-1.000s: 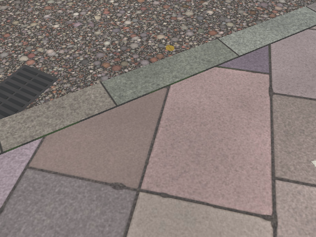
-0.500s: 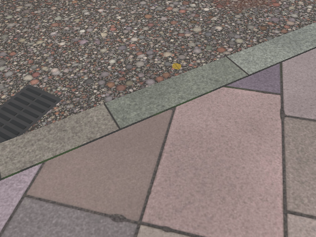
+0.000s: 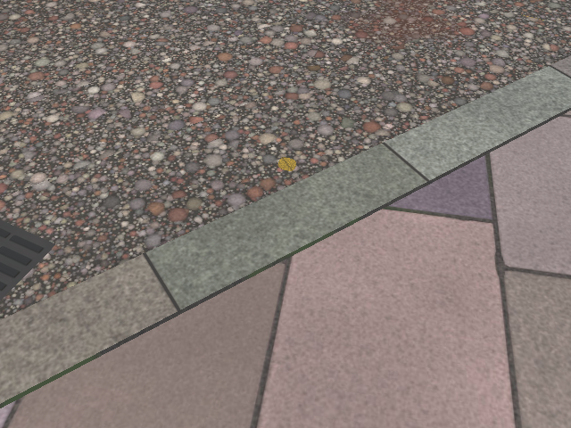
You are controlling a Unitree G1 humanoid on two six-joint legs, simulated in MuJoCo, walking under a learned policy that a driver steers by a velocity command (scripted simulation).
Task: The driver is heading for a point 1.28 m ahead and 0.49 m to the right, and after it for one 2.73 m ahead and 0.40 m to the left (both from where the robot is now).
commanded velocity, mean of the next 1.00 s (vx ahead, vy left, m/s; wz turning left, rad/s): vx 0.50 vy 0.00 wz -0.15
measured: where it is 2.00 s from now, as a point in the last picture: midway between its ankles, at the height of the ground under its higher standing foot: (315, 353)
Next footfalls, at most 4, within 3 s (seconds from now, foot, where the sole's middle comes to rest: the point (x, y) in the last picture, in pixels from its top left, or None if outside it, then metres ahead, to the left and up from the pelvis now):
0.30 right None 0.34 -0.17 -0.78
0.86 left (261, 378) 0.64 0.06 -0.78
1.32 right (369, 336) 0.75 -0.21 -0.78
1.80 left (288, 313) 0.83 -0.01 -0.78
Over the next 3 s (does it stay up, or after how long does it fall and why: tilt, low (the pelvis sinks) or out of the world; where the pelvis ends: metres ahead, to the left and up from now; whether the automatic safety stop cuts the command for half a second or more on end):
stays up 0.95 -0.35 0.00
